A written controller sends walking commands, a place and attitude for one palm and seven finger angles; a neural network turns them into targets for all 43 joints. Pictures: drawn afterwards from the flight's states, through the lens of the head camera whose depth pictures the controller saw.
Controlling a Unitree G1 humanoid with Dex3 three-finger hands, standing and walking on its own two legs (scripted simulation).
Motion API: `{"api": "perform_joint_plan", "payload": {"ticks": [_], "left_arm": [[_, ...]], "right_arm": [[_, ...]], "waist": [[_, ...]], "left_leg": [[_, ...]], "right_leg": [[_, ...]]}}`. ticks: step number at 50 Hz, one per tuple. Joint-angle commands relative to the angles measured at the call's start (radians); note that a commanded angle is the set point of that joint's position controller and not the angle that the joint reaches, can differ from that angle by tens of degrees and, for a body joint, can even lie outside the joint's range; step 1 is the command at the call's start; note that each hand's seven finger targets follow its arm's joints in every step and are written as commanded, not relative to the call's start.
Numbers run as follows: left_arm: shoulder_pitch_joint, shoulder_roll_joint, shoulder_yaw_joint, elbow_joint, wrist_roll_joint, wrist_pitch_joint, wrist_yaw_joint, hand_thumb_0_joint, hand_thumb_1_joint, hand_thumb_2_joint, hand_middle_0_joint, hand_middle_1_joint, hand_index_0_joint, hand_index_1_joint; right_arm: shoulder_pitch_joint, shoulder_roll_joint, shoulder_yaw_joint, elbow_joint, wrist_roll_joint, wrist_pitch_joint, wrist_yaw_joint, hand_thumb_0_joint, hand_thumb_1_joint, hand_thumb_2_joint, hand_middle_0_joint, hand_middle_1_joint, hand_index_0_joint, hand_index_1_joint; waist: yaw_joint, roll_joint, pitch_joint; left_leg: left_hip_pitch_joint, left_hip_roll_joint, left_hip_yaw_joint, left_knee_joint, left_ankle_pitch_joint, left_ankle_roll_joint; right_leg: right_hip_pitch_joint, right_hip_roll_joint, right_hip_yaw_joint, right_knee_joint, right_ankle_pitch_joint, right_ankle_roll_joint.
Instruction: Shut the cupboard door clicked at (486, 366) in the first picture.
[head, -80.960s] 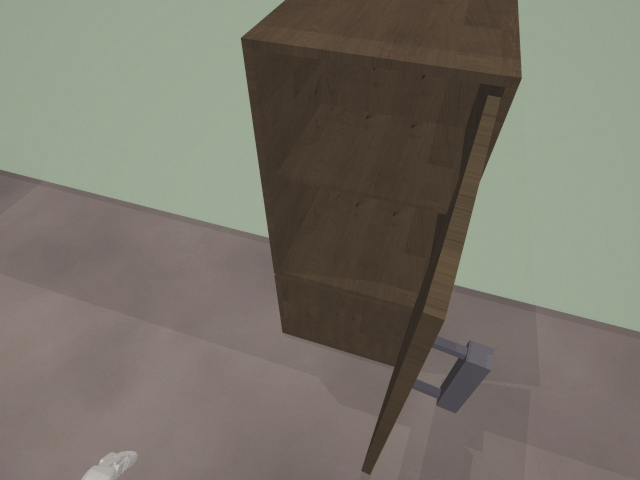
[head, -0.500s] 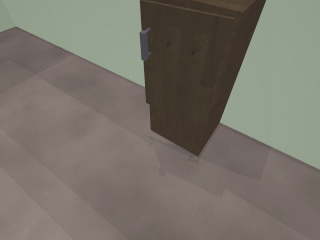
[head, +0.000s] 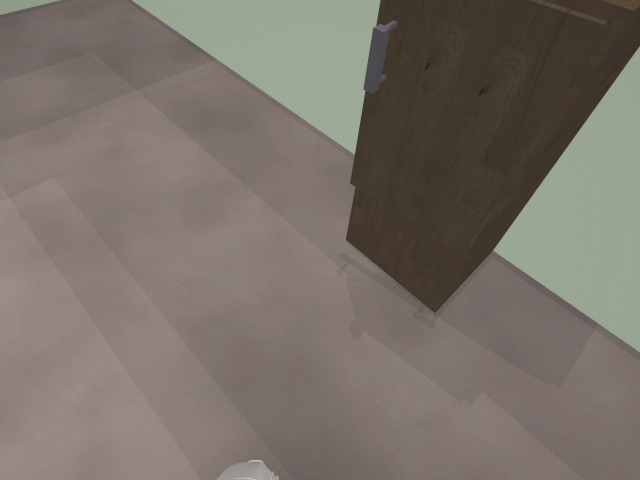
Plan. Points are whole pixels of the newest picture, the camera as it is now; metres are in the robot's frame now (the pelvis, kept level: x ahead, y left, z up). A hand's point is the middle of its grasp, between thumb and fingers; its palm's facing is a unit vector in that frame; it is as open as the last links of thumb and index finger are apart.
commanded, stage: walk to a spot facing it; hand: left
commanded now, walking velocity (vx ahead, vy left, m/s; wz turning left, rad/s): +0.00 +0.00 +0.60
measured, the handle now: (381, 57) +0.89 -0.10 +0.06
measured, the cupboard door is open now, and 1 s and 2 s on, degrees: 7 7 7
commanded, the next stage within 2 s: turn to face it in 1.90 s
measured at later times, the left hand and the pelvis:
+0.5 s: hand out of the picture +0.04 +0.18 -0.13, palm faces +0.27 -0.91 -0.31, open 7.4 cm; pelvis +0.00 -0.04 +0.02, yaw +17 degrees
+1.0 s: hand out of the picture -0.06 +0.20 -0.14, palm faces +0.60 -0.76 -0.26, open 7.4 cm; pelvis +0.02 -0.02 +0.02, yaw +37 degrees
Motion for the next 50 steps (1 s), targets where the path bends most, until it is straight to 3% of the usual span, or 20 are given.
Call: {"api": "perform_joint_plan", "payload": {"ticks": [1,4,9,15,19,20,21,22,23,24,26,28,32,36,38,39,40,41,45,50], "left_arm": [[-0.04,0.125,0.03,-0.154,-0.009,0.0,0.009,0.0,0.9,0.9,-0.2,-0.3,-0.2,-0.3],[-0.089,0.121,0.041,-0.145,0.001,0.002,-0.004,0.0,0.9,0.9,-0.2,-0.3,-0.2,-0.3],[-0.046,0.096,0.035,-0.15,0.001,-0.004,-0.01,0.0,0.9,0.9,-0.2,-0.3,-0.2,-0.3],[-0.071,0.099,0.029,-0.187,-0.002,-0.003,-0.004,0.0,0.9,0.9,-0.2,-0.3,-0.2,-0.3],[0.057,0.131,0.04,-0.165,-0.007,-0.013,0.001,0.0,0.9,0.9,-0.2,-0.3,-0.2,-0.3],[0.082,0.183,0.051,-0.167,0.002,-0.021,0.006,0.0,0.9,0.9,-0.2,-0.3,-0.2,-0.3],[0.061,0.275,0.067,-0.182,0.016,-0.029,0.013,0.0,0.9,0.9,-0.2,-0.3,-0.2,-0.3],[-0.012,0.277,0.056,-0.197,0.009,-0.025,0.018,0.0,0.9,0.9,-0.2,-0.3,-0.2,-0.3],[-0.09,0.232,0.04,-0.216,0.006,-0.022,0.019,0.0,0.9,0.9,-0.2,-0.3,-0.2,-0.3],[-0.119,0.18,0.037,-0.221,0.004,-0.032,0.02,0.0,0.9,0.9,-0.2,-0.3,-0.2,-0.3],[-0.099,0.16,0.027,-0.214,0.002,-0.039,0.019,0.0,0.9,0.9,-0.2,-0.3,-0.2,-0.3],[-0.037,0.174,0.035,-0.2,0.005,-0.042,0.02,0.0,0.9,0.9,-0.2,-0.3,-0.2,-0.3],[0.075,0.203,0.048,-0.167,0.008,-0.037,0.016,0.0,0.9,0.9,-0.2,-0.3,-0.2,-0.3],[0.076,0.23,0.062,-0.172,0.01,-0.033,0.01,0.0,0.9,0.9,-0.2,-0.3,-0.2,-0.3],[0.054,0.223,0.059,-0.181,-0.004,-0.032,0.005,0.0,0.9,0.9,-0.2,-0.3,-0.2,-0.3],[0.06,0.16,0.049,-0.215,-0.013,-0.028,-0.003,0.0,0.9,0.9,-0.2,-0.3,-0.2,-0.3],[-0.013,0.112,0.021,-0.256,-0.011,-0.023,-0.002,0.0,0.9,0.9,-0.2,-0.3,-0.2,-0.3],[-0.044,0.139,0.028,-0.27,-0.005,-0.013,0.004,0.0,0.9,0.9,-0.2,-0.3,-0.2,-0.3],[-0.07,0.136,0.039,-0.226,0.001,-0.009,-0.022,0.0,0.9,0.9,-0.2,-0.3,-0.2,-0.3],[-0.078,0.121,0.036,-0.222,0.003,-0.021,-0.047,0.0,0.9,0.9,-0.2,-0.3,-0.2,-0.3]], "right_arm": [[0.15,-0.271,-0.06,-0.034,-0.008,-0.02,-0.022,0.0,-0.9,-0.9,0.2,0.3,0.2,0.3],[0.042,-0.215,-0.042,-0.084,-0.015,-0.029,-0.033,0.0,-0.9,-0.9,0.2,0.3,0.2,0.3],[0.032,-0.22,-0.052,-0.098,-0.012,-0.034,-0.033,0.0,-0.9,-0.9,0.2,0.3,0.2,0.3],[0.021,-0.231,-0.07,-0.11,-0.016,-0.014,-0.023,0.0,-0.9,-0.9,0.2,0.3,0.2,0.3],[-0.044,-0.211,-0.078,-0.143,-0.005,-0.006,-0.017,0.0,-0.9,-0.9,0.2,0.3,0.2,0.3],[-0.035,-0.167,-0.076,-0.149,0.005,-0.004,-0.012,0.0,-0.9,-0.9,0.2,0.3,0.2,0.3],[-0.012,-0.101,-0.069,-0.163,0.01,-0.008,-0.009,0.0,-0.9,-0.9,0.2,0.3,0.2,0.3],[-0.021,-0.153,-0.08,-0.163,-0.004,-0.008,-0.007,0.0,-0.9,-0.9,0.2,0.3,0.2,0.3],[0.008,-0.14,-0.079,-0.159,-0.009,0.001,0.001,0.0,-0.9,-0.9,0.2,0.3,0.2,0.3],[0.012,-0.12,-0.075,-0.143,-0.012,0.007,0.003,0.0,-0.9,-0.9,0.2,0.3,0.2,0.3],[-0.01,-0.131,-0.065,-0.147,-0.004,0.003,0.012,0.0,-0.9,-0.9,0.2,0.3,0.2,0.3],[-0.049,-0.111,-0.054,-0.165,0.002,0.003,0.017,0.0,-0.9,-0.9,0.2,0.3,0.2,0.3],[-0.145,-0.092,-0.035,-0.192,0.004,-0.001,0.022,0.0,-0.9,-0.9,0.2,0.3,0.2,0.3],[-0.114,-0.104,-0.032,-0.19,0.006,-0.013,0.02,0.0,-0.9,-0.9,0.2,0.3,0.2,0.3],[0.016,-0.162,-0.047,-0.156,-0.002,-0.024,0.019,0.0,-0.9,-0.9,0.2,0.3,0.2,0.3],[0.08,-0.281,-0.075,-0.143,-0.011,-0.035,0.011,0.0,-0.9,-0.9,0.2,0.3,0.2,0.3],[0.153,-0.342,-0.091,-0.124,0.003,-0.03,0.0,0.0,-0.9,-0.9,0.2,0.3,0.2,0.3],[0.154,-0.318,-0.08,-0.111,0.0,-0.021,-0.005,0.0,-0.9,-0.9,0.2,0.3,0.2,0.3],[-0.016,-0.24,-0.05,-0.165,-0.013,-0.034,-0.021,0.0,-0.9,-0.9,0.2,0.3,0.2,0.3],[0.001,-0.247,-0.055,-0.153,-0.014,-0.047,-0.014,0.0,-0.9,-0.9,0.2,0.3,0.2,0.3]], "waist": [[-0.043,0.209,-0.17],[-0.009,0.144,-0.07],[0.007,0.096,-0.182],[0.0,0.201,-0.169],[0.064,0.187,-0.21],[0.072,0.057,-0.218],[0.071,-0.224,-0.191],[0.05,-0.172,-0.157],[0.0,-0.068,-0.108],[-0.02,-0.096,-0.107],[-0.016,-0.151,-0.093],[0.01,-0.155,-0.111],[0.072,-0.176,-0.128],[0.056,-0.201,-0.156],[-0.019,-0.092,-0.227],[-0.052,0.202,-0.3],[-0.088,0.345,-0.315],[-0.079,0.217,-0.293],[-0.016,0.198,-0.128],[-0.008,0.189,-0.085]], "left_leg": [[0.186,0.375,-0.511,-0.413,0.294,0.206],[0.022,0.259,-0.487,-0.466,-0.018,0.133],[0.132,0.202,-0.436,-0.426,0.077,0.139],[0.099,0.168,-0.489,-0.403,0.102,0.135],[-0.034,0.078,-0.457,-0.32,0.081,0.067],[-0.148,0.001,-0.388,-0.202,-0.031,0.009],[-0.305,-0.136,-0.194,0.09,-0.2,-0.073],[-0.262,-0.095,-0.176,0.348,-0.298,-0.071],[-0.239,-0.061,-0.19,0.48,-0.237,-0.06],[-0.27,-0.043,-0.175,0.525,-0.189,-0.07],[-0.282,-0.008,-0.125,0.529,-0.137,-0.09],[-0.269,-0.007,-0.08,0.424,-0.135,-0.094],[-0.199,-0.013,-0.005,0.182,-0.155,-0.084],[-0.049,-0.026,0.039,-0.046,-0.103,-0.057],[0.227,-0.009,0.007,-0.263,0.196,-0.033],[0.462,0.244,-0.315,-0.268,0.567,0.079],[0.496,0.402,-0.498,-0.277,0.994,0.206],[0.432,0.401,-0.403,-0.276,0.776,0.224],[0.187,0.23,-0.372,-0.4,0.061,0.134],[0.13,0.179,-0.401,-0.467,-0.201,0.135]], "right_leg": [[-0.323,0.012,0.196,0.445,-0.128,-0.005],[-0.36,0.003,0.225,0.419,0.066,0.007],[-0.355,0.042,0.205,0.272,0.115,0.024],[-0.269,0.089,0.19,0.049,0.08,0.024],[0.01,0.116,0.17,-0.292,0.225,0.01],[0.118,0.002,0.273,-0.436,0.188,-0.026],[0.137,-0.286,0.608,-0.558,0.104,-0.141],[-0.03,-0.398,0.603,-0.54,0.255,-0.203],[-0.119,-0.349,0.478,-0.517,0.273,-0.213],[-0.075,-0.268,0.426,-0.468,0.412,-0.191],[0.002,-0.214,0.27,-0.371,0.729,-0.17],[0.084,-0.204,0.194,-0.334,0.859,-0.146],[0.176,-0.213,0.147,-0.286,0.971,-0.131],[0.145,-0.235,0.109,-0.203,0.978,-0.113],[0.008,-0.199,0.031,0.018,0.854,-0.043],[-0.291,-0.074,-0.002,0.24,0.329,0.028],[-0.437,-0.001,0.086,0.401,-0.171,0.046],[-0.419,-0.033,0.167,0.424,-0.156,0.028],[-0.421,-0.024,0.181,0.37,0.064,0.033],[-0.398,0.018,0.148,0.174,0.119,0.035]]}}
